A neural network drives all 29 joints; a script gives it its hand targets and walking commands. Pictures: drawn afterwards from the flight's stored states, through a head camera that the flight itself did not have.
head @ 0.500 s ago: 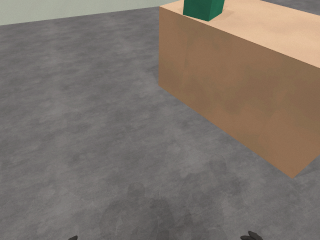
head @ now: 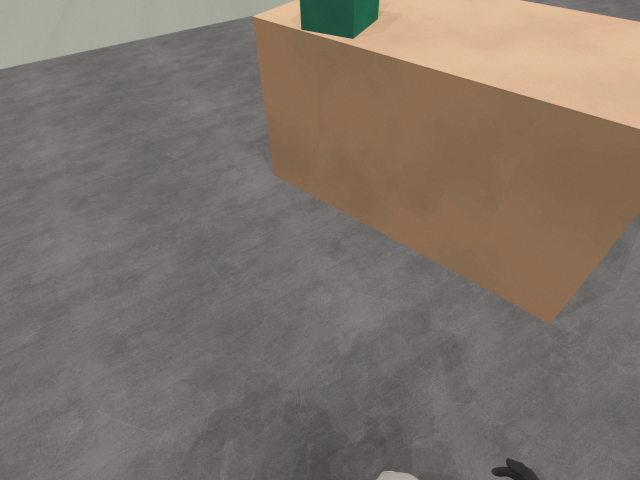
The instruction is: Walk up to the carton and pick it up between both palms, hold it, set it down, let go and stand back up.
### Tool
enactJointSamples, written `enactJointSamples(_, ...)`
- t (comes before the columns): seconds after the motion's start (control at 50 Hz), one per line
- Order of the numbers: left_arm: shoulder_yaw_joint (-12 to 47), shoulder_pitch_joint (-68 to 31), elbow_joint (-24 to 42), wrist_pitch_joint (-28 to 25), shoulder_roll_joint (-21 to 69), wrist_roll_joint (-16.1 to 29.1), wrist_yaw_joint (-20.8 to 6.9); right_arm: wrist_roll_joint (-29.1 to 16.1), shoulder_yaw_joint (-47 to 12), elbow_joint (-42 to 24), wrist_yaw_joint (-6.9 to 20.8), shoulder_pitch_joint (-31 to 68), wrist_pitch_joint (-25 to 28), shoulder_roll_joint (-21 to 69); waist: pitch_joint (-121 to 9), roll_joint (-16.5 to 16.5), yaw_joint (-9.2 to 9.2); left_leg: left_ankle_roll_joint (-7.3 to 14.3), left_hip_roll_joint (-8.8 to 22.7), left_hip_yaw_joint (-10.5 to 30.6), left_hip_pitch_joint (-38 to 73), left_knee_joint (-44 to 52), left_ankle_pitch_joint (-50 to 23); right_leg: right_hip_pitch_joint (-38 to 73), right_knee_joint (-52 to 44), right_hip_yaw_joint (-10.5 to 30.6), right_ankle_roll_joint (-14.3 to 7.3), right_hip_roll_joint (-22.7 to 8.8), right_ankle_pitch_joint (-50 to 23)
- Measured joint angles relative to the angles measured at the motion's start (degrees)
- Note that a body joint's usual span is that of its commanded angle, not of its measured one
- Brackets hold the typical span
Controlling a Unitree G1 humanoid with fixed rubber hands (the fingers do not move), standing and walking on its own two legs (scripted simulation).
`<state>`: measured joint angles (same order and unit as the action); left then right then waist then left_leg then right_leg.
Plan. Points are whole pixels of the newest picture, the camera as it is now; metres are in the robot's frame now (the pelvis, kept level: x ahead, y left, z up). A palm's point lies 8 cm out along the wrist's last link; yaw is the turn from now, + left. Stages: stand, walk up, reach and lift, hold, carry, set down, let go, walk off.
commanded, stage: walk up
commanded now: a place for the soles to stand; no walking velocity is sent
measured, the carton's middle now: out of the picture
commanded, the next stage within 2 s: none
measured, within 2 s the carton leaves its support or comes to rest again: neither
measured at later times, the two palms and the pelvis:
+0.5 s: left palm (164, 470) +0.19 +0.21 -0.10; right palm (520, 355) +0.31 -0.31 -0.09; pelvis +0.18 -0.05 +0.00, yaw -11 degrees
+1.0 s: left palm (244, 197) +0.69 +0.13 -0.07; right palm (495, 362) +0.31 -0.28 -0.12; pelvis +0.44 -0.03 +0.00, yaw -26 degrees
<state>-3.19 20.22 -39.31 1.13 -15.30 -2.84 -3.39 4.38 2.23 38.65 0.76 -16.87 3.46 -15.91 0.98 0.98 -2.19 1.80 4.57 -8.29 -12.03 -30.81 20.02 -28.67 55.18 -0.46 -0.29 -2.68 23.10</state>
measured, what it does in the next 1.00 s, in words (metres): walks ahead, turning right: right foot, then left foot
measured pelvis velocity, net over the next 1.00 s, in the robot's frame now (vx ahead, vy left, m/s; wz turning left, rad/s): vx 0.44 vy -0.03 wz -0.46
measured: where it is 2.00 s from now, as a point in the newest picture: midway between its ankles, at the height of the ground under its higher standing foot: (322, 288)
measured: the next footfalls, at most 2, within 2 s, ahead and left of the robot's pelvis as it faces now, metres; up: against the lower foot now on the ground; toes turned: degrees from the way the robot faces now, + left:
right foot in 0.16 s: +0.14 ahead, -0.19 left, +0.00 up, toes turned -9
left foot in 0.62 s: +0.48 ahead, +0.07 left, +0.00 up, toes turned -13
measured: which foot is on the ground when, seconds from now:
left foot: down 0.00-0.14, up 0.16-0.60, down 0.62-1.00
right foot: up 0.00-0.14, down 0.16-0.64, up 0.66-1.00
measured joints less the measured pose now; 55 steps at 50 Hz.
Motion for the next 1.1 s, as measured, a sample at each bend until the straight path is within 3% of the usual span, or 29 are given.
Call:
enactJointSamples(0.08,-1.38,0.58,0.75,-0.83,-0.93,1.01,-1.52,0.05,1.50,3.46,0.30,-0.50,0.11,-2.73,0.31,1.90,-0.52,-0.31,2.84,-3.75,4.26,2.13,-0.13,-0.67,-4.05,-1.30,-0.07,-3.98,-2.09)
enactJointSamples(0.14,-2.05,1.84,1.89,-2.09,-1.77,1.59,-1.21,-0.02,2.09,5.04,0.83,-0.89,-0.99,-4.76,-0.27,3.29,-0.36,0.71,5.30,-4.94,5.04,-3.37,6.92,3.91,-11.38,-3.61,-1.55,-4.80,-2.81)
enactJointSamples(0.16,-2.41,2.77,2.90,-2.90,-2.79,1.71,-0.65,-0.06,2.00,5.04,1.01,-1.20,-1.54,-4.89,-0.66,2.96,0.12,1.96,6.01,-4.38,3.82,-8.42,11.42,5.88,-13.80,-3.59,-2.15,-3.97,-1.82)
enactJointSamples(0.2,-2.55,3.23,3.24,-4.05,-3.48,1.29,1.32,-0.61,1.85,4.44,1.73,-0.47,-3.07,-5.21,0.28,3.43,1.71,1.84,5.14,1.63,-2.51,-25.71,14.66,4.69,-9.64,-2.90,-0.99,-1.76,-3.86)
enactJointSamples(0.24,-1.53,3.56,1.30,-3.68,-2.13,0.88,3.00,-1.25,1.51,2.85,2.40,0.99,-3.83,-5.66,1.29,4.91,2.33,0.62,2.48,6.49,-9.06,-37.02,11.19,5.91,-8.69,-2.93,-1.10,-0.07,-2.10)
enactJointSamples(0.28,0.05,4.56,-0.74,-3.44,-0.62,0.12,4.06,-1.59,1.03,1.29,2.85,2.34,-3.62,-5.68,1.63,5.72,2.79,-0.69,1.12,7.09,-14.49,-39.73,6.74,8.52,-11.42,-2.43,-1.62,0.81,-1.80)
enactJointSamples(0.36,1.84,7.28,-3.75,-4.89,1.79,-0.35,4.46,-1.88,0.58,-0.53,4.14,3.86,-3.38,-4.30,1.07,6.09,4.32,-3.03,1.07,7.54,-21.74,-32.63,-2.67,14.81,-19.97,-1.15,-1.14,1.97,-3.98)
enactJointSamples(0.42,2.26,8.99,-5.08,-5.89,2.71,-0.13,4.19,-2.09,0.02,-1.63,4.63,4.75,-3.46,-2.70,0.81,5.32,5.45,-3.62,1.29,8.44,-24.45,-24.63,-8.62,19.10,-25.38,0.34,-0.78,2.27,-4.62)
enactJointSamples(0.52,2.22,10.43,-6.09,-6.27,2.84,0.00,3.70,-1.86,-0.30,-3.37,4.60,6.51,-2.95,-0.33,1.50,3.93,6.62,-2.93,1.02,9.52,-24.24,-12.16,-16.57,24.84,-29.15,2.71,1.29,1.68,-2.42)
enactJointSamples(0.58,1.81,10.91,-5.83,-5.61,2.12,-0.40,3.59,-1.60,-0.32,-4.67,4.26,6.73,-2.11,0.60,1.78,2.57,6.94,-1.80,0.07,9.45,-20.60,-6.70,-15.99,27.15,-27.98,4.45,2.71,0.40,1.33)
enactJointSamples(0.62,1.53,11.64,-5.13,-5.00,1.34,-0.56,3.56,-1.19,-0.42,-6.03,3.68,5.91,-1.08,0.46,1.56,1.53,6.79,-0.66,-0.93,8.82,-15.91,-3.83,-13.11,26.35,-22.09,5.96,2.21,-0.83,6.07)
enactJointSamples(0.66,1.22,10.15,-4.57,-3.83,0.36,-0.25,3.53,-0.78,-0.48,-6.06,2.51,5.66,-0.29,0.64,2.44,-0.24,5.27,-1.21,-2.11,7.10,-16.83,-9.90,-9.02,20.26,-5.67,7.76,0.05,-1.33,8.00)
enactJointSamples(0.7,0.94,7.18,-3.21,-2.74,-0.62,0.22,3.74,-1.53,-0.93,-4.89,1.36,4.54,-0.91,0.75,2.89,-1.01,4.16,-1.50,-2.22,5.88,-15.60,-11.50,-6.67,12.45,10.34,8.02,-0.66,0.48,5.13)
enactJointSamples(0.74,0.41,4.44,-1.24,-2.37,-1.56,0.49,3.70,-1.75,-0.85,-3.30,0.80,2.89,-1.67,0.90,2.98,-1.58,3.06,-1.07,-2.09,4.58,-12.43,-9.29,-6.58,6.22,17.02,5.41,-0.79,0.61,1.18)
enactJointSamples(0.8,-0.38,1.45,1.52,-2.04,-2.43,0.25,3.27,-1.91,-0.25,-0.94,0.63,-0.03,-1.60,0.83,2.54,-2.15,1.37,-0.44,-2.15,2.23,-7.09,-4.52,-5.76,0.27,14.11,1.84,-0.21,-0.31,-1.41)
enactJointSamples(0.88,-0.79,-1.28,3.84,-2.02,-2.30,0.69,2.49,-1.61,0.08,1.56,0.72,-3.75,-1.18,-0.71,1.82,-1.07,-1.26,0.51,-1.82,-0.43,-1.56,0.02,-4.37,-3.15,1.90,-0.68,0.25,-0.63,-3.40)
enactJointSamples(0.98,-0.91,-4.02,5.18,-2.84,-0.77,1.16,2.27,-1.76,0.51,3.49,1.41,-7.32,-1.85,-2.88,2.05,0.81,-3.71,-0.51,-1.00,-3.46,4.01,0.40,0.30,-0.87,-13.62,-1.93,-0.63,0.11,-8.68)
enactJointSamples(1.02,-0.92,-4.49,6.25,-3.42,-0.13,1.10,2.58,-2.01,0.43,3.82,1.70,-8.50,-2.49,-3.56,2.27,1.60,-4.10,-1.22,-0.28,-4.45,5.35,-2.26,3.86,2.22,-18.28,-2.72,-1.46,1.05,-10.20)
enactJointSamples(1.06,-0.78,-4.70,8.01,-4.42,-0.14,0.22,3.46,-1.81,0.00,3.74,1.75,-9.46,-3.35,-3.71,2.75,2.10,-3.48,-1.05,1.37,-4.66,3.45,-11.39,8.07,3.84,-18.87,-2.42,-2.46,2.41,-12.91)
enactJointSamples(1.1,0.15,-4.93,8.45,-4.46,0.40,-0.23,4.90,-1.13,-0.33,3.22,1.97,-8.79,-5.11,-3.81,3.95,2.94,-2.45,-1.65,0.68,0.26,-2.60,-26.96,9.67,3.46,-13.93,-1.89,-2.25,2.98,-10.50)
